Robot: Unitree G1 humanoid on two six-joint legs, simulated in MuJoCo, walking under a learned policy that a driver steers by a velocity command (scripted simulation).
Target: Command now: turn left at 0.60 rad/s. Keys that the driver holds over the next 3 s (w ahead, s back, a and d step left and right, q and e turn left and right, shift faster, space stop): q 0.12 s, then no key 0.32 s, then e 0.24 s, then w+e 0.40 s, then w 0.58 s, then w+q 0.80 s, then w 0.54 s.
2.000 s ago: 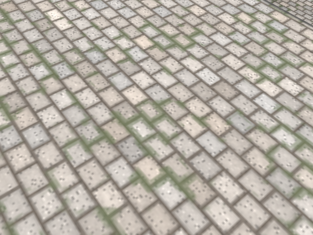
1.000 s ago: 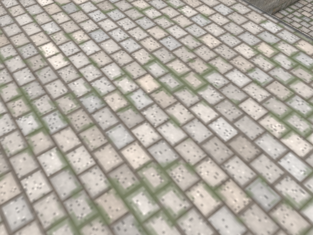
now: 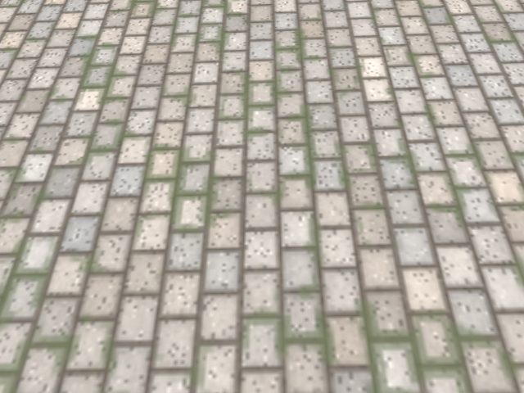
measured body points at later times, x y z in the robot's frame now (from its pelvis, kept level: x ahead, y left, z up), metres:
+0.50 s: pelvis -0.01 +0.04 +0.01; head +0.00 +0.07 +0.45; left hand +0.05 +0.34 -0.12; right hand +0.20 -0.17 -0.08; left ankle -0.03 +0.14 -0.73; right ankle -0.01 -0.11 -0.69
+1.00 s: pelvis +0.03 +0.00 +0.02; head +0.05 -0.04 +0.46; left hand +0.06 +0.28 -0.09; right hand +0.19 -0.29 -0.09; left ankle +0.12 +0.18 -0.66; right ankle -0.05 -0.07 -0.73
